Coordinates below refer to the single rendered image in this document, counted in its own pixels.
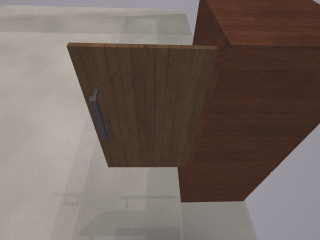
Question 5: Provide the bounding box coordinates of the cupboard door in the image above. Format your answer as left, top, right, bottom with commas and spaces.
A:
66, 42, 218, 168

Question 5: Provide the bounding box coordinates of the handle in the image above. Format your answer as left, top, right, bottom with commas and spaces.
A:
88, 89, 108, 141

